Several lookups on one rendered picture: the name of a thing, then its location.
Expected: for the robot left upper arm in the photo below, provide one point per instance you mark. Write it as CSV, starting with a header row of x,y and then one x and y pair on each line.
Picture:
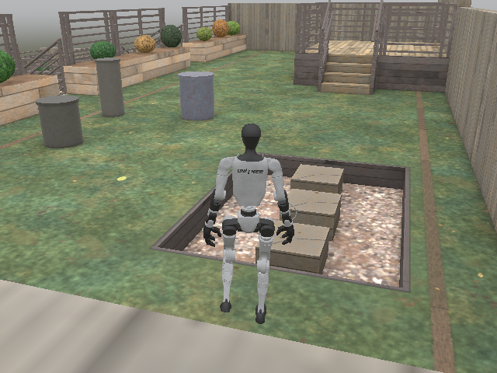
x,y
222,177

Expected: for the robot left foot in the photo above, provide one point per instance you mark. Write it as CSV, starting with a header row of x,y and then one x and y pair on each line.
x,y
225,306

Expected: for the robot right forearm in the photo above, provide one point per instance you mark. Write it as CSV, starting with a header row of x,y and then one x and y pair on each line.
x,y
285,211

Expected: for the robot right upper arm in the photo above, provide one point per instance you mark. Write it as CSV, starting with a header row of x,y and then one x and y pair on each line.
x,y
277,176

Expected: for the robot right hand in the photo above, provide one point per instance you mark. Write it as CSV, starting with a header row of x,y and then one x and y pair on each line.
x,y
289,233

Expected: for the robot left forearm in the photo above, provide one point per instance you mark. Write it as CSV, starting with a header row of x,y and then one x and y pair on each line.
x,y
213,211

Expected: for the robot left hand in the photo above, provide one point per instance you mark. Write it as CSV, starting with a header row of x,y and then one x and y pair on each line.
x,y
208,237

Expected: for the right robot shin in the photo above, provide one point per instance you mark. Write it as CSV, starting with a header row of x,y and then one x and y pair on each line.
x,y
262,287

